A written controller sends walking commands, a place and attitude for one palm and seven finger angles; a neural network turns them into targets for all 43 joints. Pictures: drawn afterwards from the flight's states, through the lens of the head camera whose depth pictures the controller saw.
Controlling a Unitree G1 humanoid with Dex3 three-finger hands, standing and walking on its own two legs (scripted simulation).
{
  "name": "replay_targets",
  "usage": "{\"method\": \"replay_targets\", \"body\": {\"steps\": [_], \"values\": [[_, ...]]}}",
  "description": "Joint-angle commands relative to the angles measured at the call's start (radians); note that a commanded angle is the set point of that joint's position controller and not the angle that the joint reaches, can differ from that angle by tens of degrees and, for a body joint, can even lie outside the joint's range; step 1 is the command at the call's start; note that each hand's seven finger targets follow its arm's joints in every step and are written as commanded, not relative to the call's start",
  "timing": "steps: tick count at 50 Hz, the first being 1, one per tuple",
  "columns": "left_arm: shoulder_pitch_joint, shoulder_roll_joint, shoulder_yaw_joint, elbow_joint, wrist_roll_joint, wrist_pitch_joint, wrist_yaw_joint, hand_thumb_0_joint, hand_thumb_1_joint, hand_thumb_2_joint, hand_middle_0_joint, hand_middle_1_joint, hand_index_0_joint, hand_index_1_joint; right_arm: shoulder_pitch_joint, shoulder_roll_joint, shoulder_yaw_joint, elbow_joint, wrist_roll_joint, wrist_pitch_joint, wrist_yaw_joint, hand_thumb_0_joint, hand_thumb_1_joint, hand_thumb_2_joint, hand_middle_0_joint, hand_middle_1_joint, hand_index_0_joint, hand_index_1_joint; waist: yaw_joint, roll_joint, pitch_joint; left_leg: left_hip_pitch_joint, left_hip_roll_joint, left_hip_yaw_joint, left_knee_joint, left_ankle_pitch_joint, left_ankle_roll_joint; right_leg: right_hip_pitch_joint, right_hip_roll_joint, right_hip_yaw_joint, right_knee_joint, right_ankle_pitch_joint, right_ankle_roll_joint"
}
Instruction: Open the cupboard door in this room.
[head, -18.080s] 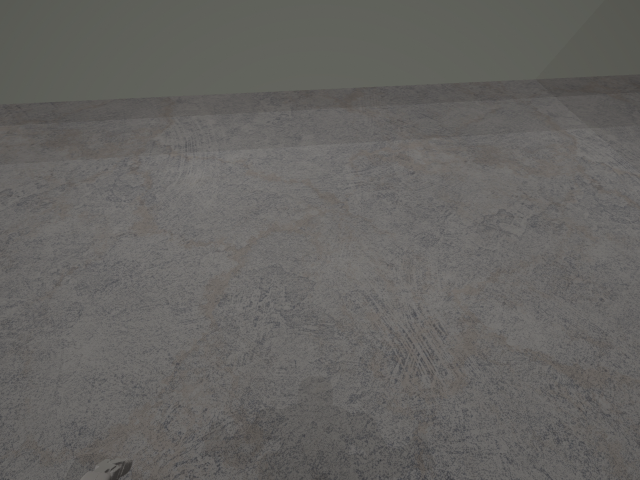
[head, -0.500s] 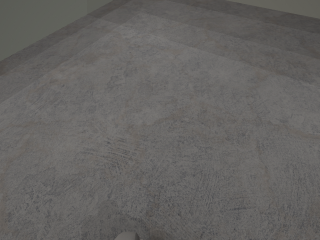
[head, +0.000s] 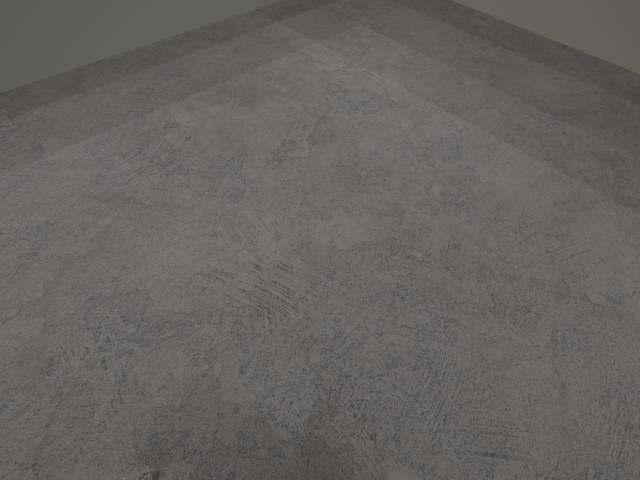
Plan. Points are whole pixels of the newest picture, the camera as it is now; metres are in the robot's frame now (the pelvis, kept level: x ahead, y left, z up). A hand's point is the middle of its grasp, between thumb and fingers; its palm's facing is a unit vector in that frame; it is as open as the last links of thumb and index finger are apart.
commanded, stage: turn or walk to find it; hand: left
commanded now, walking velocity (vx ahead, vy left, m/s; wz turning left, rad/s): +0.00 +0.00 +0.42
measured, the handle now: out of the picture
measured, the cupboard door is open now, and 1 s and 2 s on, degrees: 0 0 0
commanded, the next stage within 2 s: none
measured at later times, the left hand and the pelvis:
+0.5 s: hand out of the picture -0.01 +0.14 -0.15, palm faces +0.26 -0.93 -0.27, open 7.4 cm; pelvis -0.02 -0.05 +0.00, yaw +15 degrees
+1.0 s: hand out of the picture -0.07 +0.21 -0.17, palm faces +0.45 -0.86 -0.25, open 7.4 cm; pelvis -0.05 -0.02 +0.00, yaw +25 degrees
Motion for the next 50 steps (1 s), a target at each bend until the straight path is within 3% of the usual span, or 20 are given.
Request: {"method": "replay_targets", "body": {"steps": [1,5,7,8,9,10,11,12,13,16,22,28,31,32,33,34,35,37,40,50], "values": [[-0.051,0.059,0.01,-0.094,-0.007,-0.03,0.007,0.0,0.9,0.9,-0.2,-0.3,-0.2,-0.3,0.075,-0.213,-0.062,-0.037,-0.007,-0.004,-0.013,0.0,-0.9,-0.9,0.2,0.3,0.2,0.3,-0.036,0.163,-0.1,0.134,0.278,-0.29,-0.065,0.484,0.127,-0.035,0.019,0.002,-0.12,-0.041,-0.009],[-0.002,0.051,0.012,-0.088,-0.015,-0.036,0.011,0.0,0.9,0.9,-0.2,-0.3,-0.2,-0.3,0.051,-0.211,-0.066,-0.047,-0.009,0.003,-0.011,0.0,-0.9,-0.9,0.2,0.3,0.2,0.3,-0.01,0.177,-0.115,0.029,0.246,-0.33,-0.039,0.449,0.111,0.126,0.058,-0.013,-0.315,0.01,-0.03],[0.061,0.062,0.015,-0.069,-0.015,-0.047,0.013,0.0,0.9,0.9,-0.2,-0.3,-0.2,-0.3,0.036,-0.2,-0.066,-0.051,-0.003,0.005,-0.008,0.0,-0.9,-0.9,0.2,0.3,0.2,0.3,0.025,0.131,-0.131,-0.069,0.201,-0.317,0.012,0.342,0.068,0.286,0.056,-0.023,-0.522,0.174,-0.036],[0.096,0.092,0.023,-0.064,-0.011,-0.057,0.016,0.0,0.9,0.9,-0.2,-0.3,-0.2,-0.3,0.042,-0.174,-0.063,-0.051,0.004,0.003,-0.005,0.0,-0.9,-0.9,0.2,0.3,0.2,0.3,0.039,0.062,-0.151,-0.159,0.149,-0.279,0.07,0.2,0.019,0.413,-0.004,0.023,-0.636,0.248,-0.048],[0.118,0.172,0.038,-0.064,0.004,-0.066,0.025,0.0,0.9,0.9,-0.2,-0.3,-0.2,-0.3,0.06,-0.111,-0.055,-0.062,0.014,0.001,0.002,0.0,-0.9,-0.9,0.2,0.3,0.2,0.3,0.047,-0.177,-0.172,-0.327,0.034,-0.138,0.24,-0.096,-0.048,0.536,-0.224,0.23,-0.695,0.249,-0.116],[0.12,0.21,0.044,-0.076,0.006,-0.064,0.024,0.0,0.9,0.9,-0.2,-0.3,-0.2,-0.3,0.027,-0.123,-0.061,-0.086,0.007,0.009,-0.002,0.0,-0.9,-0.9,0.2,0.3,0.2,0.3,0.061,-0.266,-0.113,-0.367,-0.032,-0.041,0.459,-0.368,-0.08,0.404,-0.396,0.379,-0.735,0.32,-0.231],[0.083,0.191,0.037,-0.094,0.0,-0.054,0.026,0.0,0.9,0.9,-0.2,-0.3,-0.2,-0.3,0.028,-0.152,-0.073,-0.082,0.0,0.021,0.001,0.0,-0.9,-0.9,0.2,0.3,0.2,0.3,0.04,-0.14,-0.069,-0.323,0.005,-0.066,0.608,-0.346,-0.076,0.265,-0.397,0.311,-0.746,0.281,-0.271],[0.02,0.152,0.041,-0.107,-0.002,-0.061,0.03,0.0,0.9,0.9,-0.2,-0.3,-0.2,-0.3,0.053,-0.146,-0.073,-0.053,-0.007,0.039,0.004,0.0,-0.9,-0.9,0.2,0.3,0.2,0.3,0.011,-0.189,-0.044,-0.331,0.03,-0.088,0.69,-0.302,-0.077,0.209,-0.336,0.268,-0.769,0.178,-0.252],[-0.014,0.131,0.034,-0.115,-0.003,-0.059,0.026,0.0,0.9,0.9,-0.2,-0.3,-0.2,-0.3,0.065,-0.144,-0.076,-0.033,-0.007,0.045,0.009,0.0,-0.9,-0.9,0.2,0.3,0.2,0.3,-0.004,-0.147,-0.009,-0.327,0.039,-0.068,0.758,-0.248,-0.082,0.174,-0.289,0.218,-0.77,0.136,-0.229],[-0.028,0.083,0.021,-0.114,-0.002,-0.07,0.023,0.0,0.9,0.9,-0.2,-0.3,-0.2,-0.3,0.113,-0.122,-0.071,-0.006,-0.006,0.047,0.02,0.0,-0.9,-0.9,0.2,0.3,0.2,0.3,-0.032,-0.115,-0.013,-0.328,0.06,-0.029,0.803,-0.137,-0.104,0.206,-0.21,0.054,-0.724,0.264,-0.191],[0.1,0.112,0.03,-0.069,0.007,-0.073,0.021,0.0,0.9,0.9,-0.2,-0.3,-0.2,-0.3,0.025,-0.116,-0.057,-0.023,-0.002,0.046,0.018,0.0,-0.9,-0.9,0.2,0.3,0.2,0.3,0.023,-0.163,-0.038,-0.315,0.084,0.011,0.647,-0.188,-0.132,0.314,-0.243,0.02,-0.69,0.408,-0.218],[0.163,0.167,0.048,-0.035,0.017,-0.063,0.017,0.0,0.9,0.9,-0.2,-0.3,-0.2,-0.3,-0.051,-0.096,-0.035,-0.047,0.012,0.024,0.014,0.0,-0.9,-0.9,0.2,0.3,0.2,0.3,0.064,-0.197,-0.096,-0.188,0.069,0.095,0.326,-0.268,-0.115,0.381,-0.273,-0.01,-0.589,0.619,-0.244],[0.129,0.172,0.049,-0.025,0.009,-0.057,0.014,0.0,0.9,0.9,-0.2,-0.3,-0.2,-0.3,0.013,-0.108,-0.034,-0.033,0.013,0.013,0.012,0.0,-0.9,-0.9,0.2,0.3,0.2,0.3,0.017,-0.191,-0.131,-0.036,0.059,0.124,0.103,-0.099,-0.103,0.334,-0.253,-0.069,-0.498,0.591,-0.184],[0.122,0.159,0.046,-0.029,0.001,-0.051,0.014,0.0,0.9,0.9,-0.2,-0.3,-0.2,-0.3,0.045,-0.135,-0.039,-0.022,0.011,0.005,0.014,0.0,-0.9,-0.9,0.2,0.3,0.2,0.3,-0.008,-0.119,-0.147,0.086,0.074,0.105,-0.026,0.033,-0.091,0.251,-0.228,-0.106,-0.42,0.51,-0.138],[0.139,0.112,0.04,-0.046,-0.008,-0.043,0.011,0.0,0.9,0.9,-0.2,-0.3,-0.2,-0.3,0.074,-0.218,-0.055,-0.024,0.005,-0.008,0.012,0.0,-0.9,-0.9,0.2,0.3,0.2,0.3,-0.025,0.106,-0.18,0.23,0.238,-0.103,-0.095,0.202,-0.033,0.074,-0.137,-0.162,-0.249,0.255,-0.075],[0.104,0.048,0.015,-0.079,-0.006,-0.036,0.008,0.0,0.9,0.9,-0.2,-0.3,-0.2,-0.3,0.111,-0.303,-0.076,-0.021,0.002,-0.005,0.005,0.0,-0.9,-0.9,0.2,0.3,0.2,0.3,-0.049,0.332,-0.152,0.262,0.44,-0.336,-0.108,0.543,0.074,-0.124,-0.033,-0.15,-0.078,-0.223,-0.019],[0.062,0.071,0.016,-0.081,-0.001,-0.025,0.013,0.0,0.9,0.9,-0.2,-0.3,-0.2,-0.3,0.125,-0.308,-0.076,-0.009,0.001,0.006,0.003,0.0,-0.9,-0.9,0.2,0.3,0.2,0.3,-0.061,0.236,-0.141,0.184,0.472,-0.275,-0.091,0.532,0.129,-0.081,-0.046,-0.069,0.019,-0.229,-0.037],[0.03,0.076,0.024,-0.056,0.0,-0.017,0.01,0.0,0.9,0.9,-0.2,-0.3,-0.2,-0.3,0.039,-0.246,-0.058,-0.021,-0.005,0.002,-0.015,0.0,-0.9,-0.9,0.2,0.3,0.2,0.3,-0.035,0.261,-0.056,0.094,0.367,-0.229,-0.111,0.43,0.11,-0.104,-0.049,-0.024,0.083,-0.119,-0.032],[0.071,0.079,0.022,-0.028,-0.003,-0.025,-0.002,0.0,0.9,0.9,-0.2,-0.3,-0.2,-0.3,-0.018,-0.218,-0.043,-0.04,-0.001,-0.007,-0.018,0.0,-0.9,-0.9,0.2,0.3,0.2,0.3,0.002,0.181,-0.059,0.121,0.294,-0.144,-0.079,0.533,0.095,-0.1,-0.027,-0.024,0.105,-0.019,-0.019],[-0.011,0.059,0.011,-0.076,-0.009,-0.028,0.006,0.0,0.9,0.9,-0.2,-0.3,-0.2,-0.3,0.041,-0.22,-0.06,-0.04,-0.006,-0.002,-0.013,0.0,-0.9,-0.9,0.2,0.3,0.2,0.3,-0.024,0.171,-0.087,0.126,0.284,-0.244,-0.062,0.486,0.12,-0.027,0.012,-0.01,-0.121,-0.045,-0.009]]}}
